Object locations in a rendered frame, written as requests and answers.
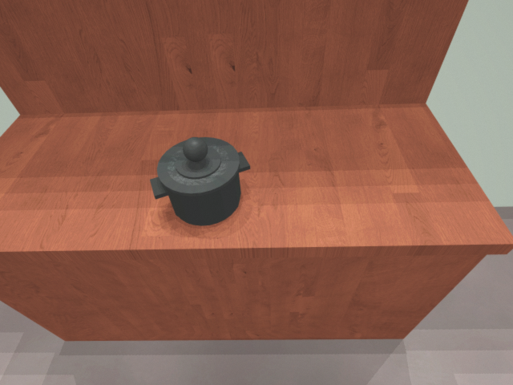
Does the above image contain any lid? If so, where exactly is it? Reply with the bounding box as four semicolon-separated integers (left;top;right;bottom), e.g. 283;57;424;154
157;137;240;197

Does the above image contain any knob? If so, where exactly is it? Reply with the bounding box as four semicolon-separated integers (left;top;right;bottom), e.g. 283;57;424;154
183;137;208;162

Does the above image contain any table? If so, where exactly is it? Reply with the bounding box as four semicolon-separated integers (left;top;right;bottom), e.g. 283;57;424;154
0;0;513;341

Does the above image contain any pot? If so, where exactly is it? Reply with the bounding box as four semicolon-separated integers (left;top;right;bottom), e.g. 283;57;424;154
150;152;250;226

